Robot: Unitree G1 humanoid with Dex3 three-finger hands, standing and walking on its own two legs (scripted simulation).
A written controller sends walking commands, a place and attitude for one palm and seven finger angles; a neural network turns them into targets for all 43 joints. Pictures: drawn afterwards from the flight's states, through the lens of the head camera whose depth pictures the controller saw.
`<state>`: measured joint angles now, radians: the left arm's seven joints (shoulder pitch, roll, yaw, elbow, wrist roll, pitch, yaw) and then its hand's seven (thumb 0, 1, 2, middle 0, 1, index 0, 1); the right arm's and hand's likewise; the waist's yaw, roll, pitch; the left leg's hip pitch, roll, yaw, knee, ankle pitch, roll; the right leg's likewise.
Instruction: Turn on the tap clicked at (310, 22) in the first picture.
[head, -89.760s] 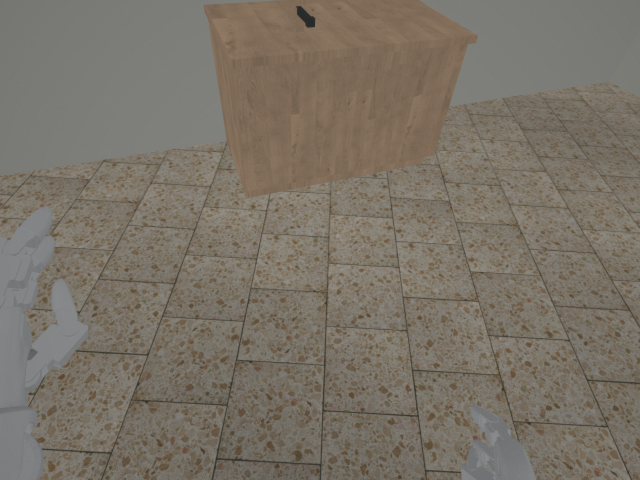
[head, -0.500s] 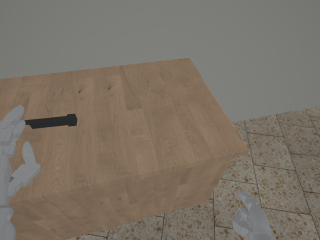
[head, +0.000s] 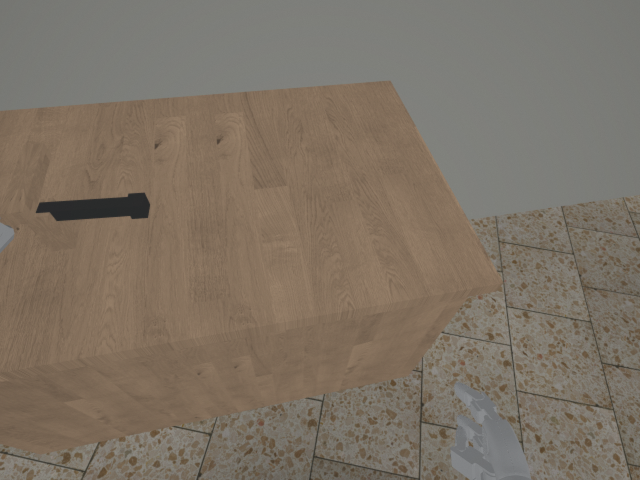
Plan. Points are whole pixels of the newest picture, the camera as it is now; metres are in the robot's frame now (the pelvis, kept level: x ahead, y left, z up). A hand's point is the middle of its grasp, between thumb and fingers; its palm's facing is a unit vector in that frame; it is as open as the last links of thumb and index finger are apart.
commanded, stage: look again from close up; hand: left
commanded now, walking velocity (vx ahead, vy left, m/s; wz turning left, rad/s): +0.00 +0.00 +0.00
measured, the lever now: (138, 205) +0.46 +0.34 +0.00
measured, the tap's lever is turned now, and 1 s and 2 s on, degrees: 86 86 86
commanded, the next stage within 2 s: come to a stop and stand still in 0.12 s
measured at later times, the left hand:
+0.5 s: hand out of the picture +0.22 +0.30 +0.21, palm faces +0.48 -0.78 -0.39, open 7.4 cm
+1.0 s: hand (16, 350) +0.18 +0.27 +0.17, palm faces +0.40 -0.85 -0.34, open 7.5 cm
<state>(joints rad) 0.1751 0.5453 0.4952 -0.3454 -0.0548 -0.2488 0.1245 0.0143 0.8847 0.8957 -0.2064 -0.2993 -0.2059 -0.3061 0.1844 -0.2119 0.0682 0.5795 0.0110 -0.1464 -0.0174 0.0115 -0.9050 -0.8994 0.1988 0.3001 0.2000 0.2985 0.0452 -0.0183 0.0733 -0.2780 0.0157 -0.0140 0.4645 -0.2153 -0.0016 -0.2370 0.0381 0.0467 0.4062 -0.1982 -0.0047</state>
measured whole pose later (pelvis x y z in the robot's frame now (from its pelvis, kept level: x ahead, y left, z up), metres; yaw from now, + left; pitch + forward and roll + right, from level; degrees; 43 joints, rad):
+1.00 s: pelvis -0.04 +0.02 +0.00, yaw -1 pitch -2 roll -1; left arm 0.37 0.33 0.34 -0.37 -0.01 -0.29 0.11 0.01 0.89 0.90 -0.20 -0.30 -0.20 -0.31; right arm 0.24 -0.20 0.02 0.61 0.01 -0.18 -0.02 0.01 -0.90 -0.90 0.20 0.30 0.20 0.30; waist 0.02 0.00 0.03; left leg -0.26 0.00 0.02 0.46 -0.20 0.03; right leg -0.21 0.01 0.07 0.39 -0.14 0.03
